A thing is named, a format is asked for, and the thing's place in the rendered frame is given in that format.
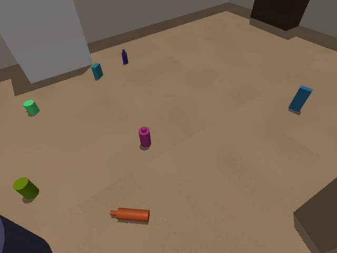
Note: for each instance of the bookshelf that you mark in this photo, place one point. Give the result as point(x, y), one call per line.
point(283, 14)

